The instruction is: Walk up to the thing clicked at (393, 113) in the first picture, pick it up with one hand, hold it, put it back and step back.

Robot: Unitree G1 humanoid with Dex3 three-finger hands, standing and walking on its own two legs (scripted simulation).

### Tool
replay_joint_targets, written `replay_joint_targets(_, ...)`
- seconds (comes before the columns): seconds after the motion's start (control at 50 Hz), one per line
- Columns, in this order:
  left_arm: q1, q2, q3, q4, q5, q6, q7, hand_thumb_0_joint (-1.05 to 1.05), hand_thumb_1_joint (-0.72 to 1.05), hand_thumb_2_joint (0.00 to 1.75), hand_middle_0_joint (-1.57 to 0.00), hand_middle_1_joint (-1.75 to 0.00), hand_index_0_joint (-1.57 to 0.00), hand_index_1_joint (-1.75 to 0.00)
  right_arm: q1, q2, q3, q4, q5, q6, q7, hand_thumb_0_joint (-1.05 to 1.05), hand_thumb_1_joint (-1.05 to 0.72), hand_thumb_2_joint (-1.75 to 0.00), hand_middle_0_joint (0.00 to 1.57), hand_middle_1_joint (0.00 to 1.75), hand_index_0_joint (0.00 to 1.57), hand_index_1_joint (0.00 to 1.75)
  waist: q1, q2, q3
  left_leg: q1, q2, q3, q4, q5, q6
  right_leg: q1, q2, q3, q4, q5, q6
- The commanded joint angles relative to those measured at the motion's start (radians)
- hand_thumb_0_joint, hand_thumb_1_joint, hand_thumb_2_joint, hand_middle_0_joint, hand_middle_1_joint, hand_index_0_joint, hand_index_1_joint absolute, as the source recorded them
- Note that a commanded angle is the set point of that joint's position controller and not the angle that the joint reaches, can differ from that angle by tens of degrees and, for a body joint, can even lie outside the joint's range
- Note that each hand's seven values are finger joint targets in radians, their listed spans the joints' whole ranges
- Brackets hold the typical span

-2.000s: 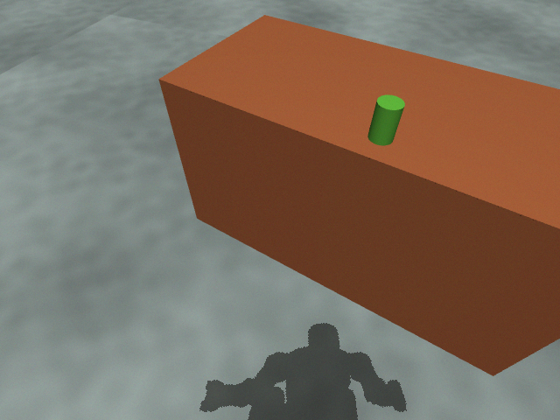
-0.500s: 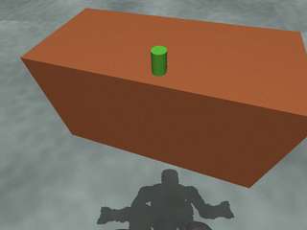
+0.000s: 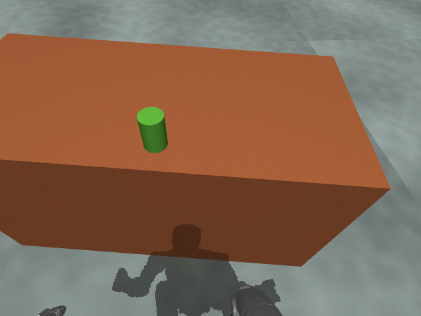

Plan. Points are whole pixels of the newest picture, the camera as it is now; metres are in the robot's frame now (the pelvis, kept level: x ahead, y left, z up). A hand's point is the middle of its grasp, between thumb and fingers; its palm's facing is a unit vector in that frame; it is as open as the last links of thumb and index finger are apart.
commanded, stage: walk up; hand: left
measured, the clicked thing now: (153, 130) +0.54 +0.13 -0.02
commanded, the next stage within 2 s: stand in 1.80 s
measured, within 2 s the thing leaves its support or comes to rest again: neither
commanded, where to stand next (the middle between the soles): +0.12 +0.00 m, yaw -7 degrees
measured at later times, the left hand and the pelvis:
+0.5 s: hand (93, 288) +0.21 +0.25 -0.17, palm faces -0.12 -0.91 -0.39, open 7.4 cm; pelvis +0.08 +0.00 -0.03, yaw -6 degrees
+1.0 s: hand (88, 293) +0.19 +0.25 -0.15, palm faces -0.15 -0.92 -0.36, open 7.4 cm; pelvis +0.07 +0.01 +0.00, yaw -9 degrees
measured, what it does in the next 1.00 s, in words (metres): steps on the spot: right foot, then left foot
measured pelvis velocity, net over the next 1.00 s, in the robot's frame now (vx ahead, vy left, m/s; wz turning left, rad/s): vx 0.07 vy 0.01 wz -0.15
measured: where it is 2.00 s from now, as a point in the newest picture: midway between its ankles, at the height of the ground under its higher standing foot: outside the picture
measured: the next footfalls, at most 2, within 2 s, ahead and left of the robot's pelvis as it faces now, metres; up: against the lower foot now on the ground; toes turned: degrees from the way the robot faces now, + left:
right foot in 0.12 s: +0.12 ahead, -0.12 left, +0.00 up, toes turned -6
left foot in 0.40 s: +0.17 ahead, +0.13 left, +0.00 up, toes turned -5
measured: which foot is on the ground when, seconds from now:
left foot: down 0.00-0.12, up 0.14-0.38, down 0.40-1.00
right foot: up 0.00-0.10, down 0.12-1.00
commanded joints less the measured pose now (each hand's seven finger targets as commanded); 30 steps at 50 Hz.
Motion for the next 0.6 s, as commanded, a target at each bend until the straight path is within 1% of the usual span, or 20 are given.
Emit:
replay_joint_targets(0.0, 0.006, 0.115, 0.039, -0.078, -0.002, -0.023, 0.005, 0.0, 0.9, 0.9, -0.2, -0.3, -0.2, -0.3, -0.039, -0.258, -0.067, -0.101, 0.009, -0.002, -0.018, 0.0, -0.9, -0.9, 0.2, 0.3, 0.2, 0.3, 0.022, 0.224, -0.028, -0.021, 0.189, -0.098, -0.102, 0.473, 0.177, 0.103, 0.014, -0.076, -0.198, 0.108, -0.01)
replay_joint_targets(0.04, 0.043, 0.109, 0.041, -0.049, -0.001, -0.026, 0.022, 0.0, 0.9, 0.9, -0.2, -0.3, -0.2, -0.3, -0.059, -0.243, -0.06, -0.109, 0.017, 0.022, -0.023, 0.0, -0.9, -0.9, 0.2, 0.3, 0.2, 0.3, 0.048, 0.179, -0.083, -0.072, 0.165, -0.071, 0.03, 0.442, 0.137, 0.273, 0.06, -0.108, -0.317, 0.245, -0.014)
replay_joint_targets(0.06, 0.095, 0.15, 0.055, -0.027, 0.002, -0.033, 0.034, 0.0, 0.9, 0.9, -0.2, -0.3, -0.2, -0.3, -0.05, -0.199, -0.043, -0.115, 0.025, 0.029, -0.023, 0.0, -0.9, -0.9, 0.2, 0.3, 0.2, 0.3, 0.08, 0.074, -0.13, -0.128, 0.125, -0.043, 0.176, 0.392, 0.106, 0.412, 0.071, -0.088, -0.357, 0.295, -0.021)
replay_joint_targets(0.08, 0.138, 0.202, 0.073, -0.019, 0.007, -0.042, 0.046, 0.0, 0.9, 0.9, -0.2, -0.3, -0.2, -0.3, -0.011, -0.153, -0.023, -0.116, 0.031, 0.032, -0.026, 0.0, -0.9, -0.9, 0.2, 0.3, 0.2, 0.3, 0.111, -0.065, -0.174, -0.225, 0.078, -0.022, 0.356, 0.187, 0.071, 0.515, 0.015, 0.014, -0.4, 0.313, -0.049)
replay_joint_targets(0.1, 0.159, 0.278, 0.089, -0.042, 0.008, -0.048, 0.059, 0.0, 0.9, 0.9, -0.2, -0.3, -0.2, -0.3, 0.039, -0.105, -0.002, -0.124, 0.032, 0.041, -0.026, 0.0, -0.9, -0.9, 0.2, 0.3, 0.2, 0.3, 0.099, -0.228, -0.219, -0.38, -0.02, -0.036, 0.534, -0.235, 0.03, 0.584, -0.25, 0.413, -0.454, 0.4, -0.143)
replay_joint_targets(0.12, 0.133, 0.299, 0.083, -0.067, -0.006, -0.041, 0.064, 0.0, 0.9, 0.9, -0.2, -0.3, -0.2, -0.3, 0.029, -0.186, -0.027, -0.108, 0.031, 0.063, -0.038, 0.0, -0.9, -0.9, 0.2, 0.3, 0.2, 0.3, 0.101, -0.13, -0.215, -0.372, -0.009, -0.143, 0.638, -0.309, 0.016, 0.507, -0.351, 0.568, -0.483, 0.381, -0.284)
replay_joint_targets(0.14, 0.092, 0.298, 0.081, -0.071, -0.016, -0.035, 0.071, 0.0, 0.9, 0.9, -0.2, -0.3, -0.2, -0.3, 0.013, -0.218, -0.04, -0.092, 0.026, 0.074, -0.047, 0.0, -0.9, -0.9, 0.2, 0.3, 0.2, 0.3, 0.09, -0.078, -0.174, -0.395, 0.017, -0.182, 0.681, -0.34, 0.012, 0.452, -0.345, 0.541, -0.472, 0.36, -0.314)
replay_joint_targets(0.18, 0.018, 0.256, 0.062, -0.081, -0.012, -0.028, 0.085, 0.0, 0.9, 0.9, -0.2, -0.3, -0.2, -0.3, 0.008, -0.214, -0.039, -0.06, 0.027, 0.077, -0.052, 0.0, -0.9, -0.9, 0.2, 0.3, 0.2, 0.3, 0.061, -0.055, -0.106, -0.374, 0.054, -0.203, 0.618, -0.271, 0.011, 0.322, -0.247, 0.39, -0.441, 0.318, -0.254)
replay_joint_targets(0.22, -0.018, 0.228, 0.048, -0.08, 0.0, -0.028, 0.089, 0.0, 0.9, 0.9, -0.2, -0.3, -0.2, -0.3, 0.032, -0.206, -0.039, -0.023, 0.02, 0.079, -0.048, 0.0, -0.9, -0.9, 0.2, 0.3, 0.2, 0.3, 0.038, -0.097, -0.107, -0.313, 0.049, -0.175, 0.52, -0.203, 0.008, 0.241, -0.185, 0.281, -0.399, 0.406, -0.222)
replay_joint_targets(0.3, -0.066, 0.233, 0.042, -0.083, 0.003, -0.022, 0.092, 0.0, 0.9, 0.9, -0.2, -0.3, -0.2, -0.3, 0.004, -0.181, -0.041, -0.004, 0.024, 0.08, -0.045, 0.0, -0.9, -0.9, 0.2, 0.3, 0.2, 0.3, 0.034, -0.145, -0.147, -0.183, 0.013, -0.123, 0.34, -0.159, 0.005, 0.156, -0.186, 0.244, -0.333, 0.567, -0.222)
replay_joint_targets(0.32, -0.077, 0.227, 0.039, -0.085, 0.0, -0.017, 0.091, 0.0, 0.9, 0.9, -0.2, -0.3, -0.2, -0.3, -0.017, -0.184, -0.044, 0.002, 0.025, 0.08, -0.044, 0.0, -0.9, -0.9, 0.2, 0.3, 0.2, 0.3, 0.032, -0.124, -0.15, -0.136, -0.004, -0.107, 0.298, -0.116, 0.009, 0.115, -0.171, 0.232, -0.315, 0.551, -0.208)
replay_joint_targets(0.36, -0.122, 0.219, 0.033, -0.087, -0.009, -0.001, 0.09, 0.0, 0.9, 0.9, -0.2, -0.3, -0.2, -0.3, -0.002, -0.193, -0.054, 0.017, 0.019, 0.075, -0.046, 0.0, -0.9, -0.9, 0.2, 0.3, 0.2, 0.3, 0.0, -0.1, -0.144, -0.039, -0.024, -0.101, 0.178, 0.054, 0.028, 0.008, -0.141, 0.216, -0.246, 0.393, -0.155)
replay_joint_targets(0.38, -0.103, 0.198, 0.027, -0.082, -0.012, 0.008, 0.089, 0.0, 0.9, 0.9, -0.2, -0.3, -0.2, -0.3, -0.036, -0.221, -0.064, 0.008, 0.01, 0.074, -0.047, 0.0, -0.9, -0.9, 0.2, 0.3, 0.2, 0.3, 0.011, -0.024, -0.12, -0.05, 0.03, -0.191, 0.108, 0.035, 0.047, -0.045, -0.095, 0.2, -0.215, 0.265, -0.12)
replay_joint_targets(0.4, -0.1, 0.174, 0.023, -0.078, -0.016, 0.013, 0.089, 0.0, 0.9, 0.9, -0.2, -0.3, -0.2, -0.3, -0.092, -0.276, -0.075, -0.014, 0.009, 0.071, -0.044, 0.0, -0.9, -0.9, 0.2, 0.3, 0.2, 0.3, 0.023, 0.097, -0.097, -0.121, 0.156, -0.382, -0.015, -0.046, 0.11, -0.067, -0.002, 0.141, -0.118, 0.064, -0.062)
replay_joint_targets(0.42, -0.11, 0.182, 0.031, -0.058, -0.014, 0.017, 0.095, 0.0, 0.9, 0.9, -0.2, -0.3, -0.2, -0.3, -0.138, -0.31, -0.079, -0.018, 0.022, 0.071, -0.039, 0.0, -0.9, -0.9, 0.2, 0.3, 0.2, 0.3, 0.027, 0.222, -0.099, -0.219, 0.294, -0.497, -0.092, -0.043, 0.214, 0.044, 0.096, -0.004, 0.049, -0.145, -0.032)
replay_joint_targets(0.44, -0.084, 0.191, 0.038, -0.036, -0.007, 0.02, 0.096, 0.0, 0.9, 0.9, -0.2, -0.3, -0.2, -0.3, -0.177, -0.307, -0.081, -0.028, 0.011, 0.068, -0.036, 0.0, -0.9, -0.9, 0.2, 0.3, 0.2, 0.3, 0.036, 0.228, -0.088, -0.238, 0.335, -0.532, -0.099, 0.026, 0.267, 0.05, 0.09, 0.013, 0.14, -0.232, -0.019)
replay_joint_targets(0.46, -0.071, 0.183, 0.04, -0.019, -0.008, 0.02, 0.093, 0.0, 0.9, 0.9, -0.2, -0.3, -0.2, -0.3, -0.199, -0.283, -0.074, -0.032, 0.011, 0.065, -0.04, 0.0, -0.9, -0.9, 0.2, 0.3, 0.2, 0.3, 0.051, 0.202, -0.081, -0.244, 0.31, -0.473, -0.067, 0.102, 0.265, 0.055, 0.081, 0.022, 0.168, -0.24, -0.022)
replay_joint_targets(0.5, -0.05, 0.159, 0.038, 0.003, -0.014, 0.013, 0.087, 0.0, 0.9, 0.9, -0.2, -0.3, -0.2, -0.3, -0.212, -0.264, -0.063, -0.027, 0.01, 0.065, -0.047, 0.0, -0.9, -0.9, 0.2, 0.3, 0.2, 0.3, 0.06, 0.234, -0.083, -0.184, 0.252, -0.364, 0.017, 0.281, 0.218, 0.043, 0.067, -0.003, 0.087, -0.201, -0.028)
replay_joint_targets(0.56, 0.005, 0.132, 0.035, 0.056, -0.006, -0.003, 0.08, 0.0, 0.9, 0.9, -0.2, -0.3, -0.2, -0.3, -0.275, -0.233, -0.041, -0.022, 0.02, 0.074, -0.045, 0.0, -0.9, -0.9, 0.2, 0.3, 0.2, 0.3, 0.095, 0.248, -0.12, -0.174, 0.162, -0.255, 0.148, 0.254, 0.117, 0.21, 0.058, -0.031, -0.277, 0.034, -0.035)
replay_joint_targets(0.58, -0.002, 0.163, 0.043, 0.06, 0.005, -0.011, 0.085, 0.0, 0.9, 0.9, -0.2, -0.3, -0.2, -0.3, -0.239, -0.201, -0.028, -0.018, 0.026, 0.078, -0.044, 0.0, -0.9, -0.9, 0.2, 0.3, 0.2, 0.3, 0.081, 0.186, -0.148, -0.214, 0.142, -0.237, 0.223, 0.242, 0.084, 0.294, 0.01, 0.088, -0.333, 0.107, -0.053)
